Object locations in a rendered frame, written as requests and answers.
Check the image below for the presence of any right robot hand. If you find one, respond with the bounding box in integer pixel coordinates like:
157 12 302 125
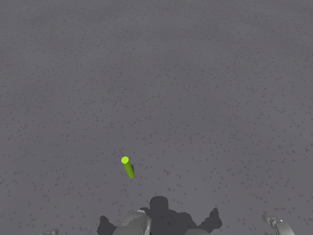
262 214 295 235

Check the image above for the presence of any can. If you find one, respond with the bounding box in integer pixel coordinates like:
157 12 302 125
121 157 134 178

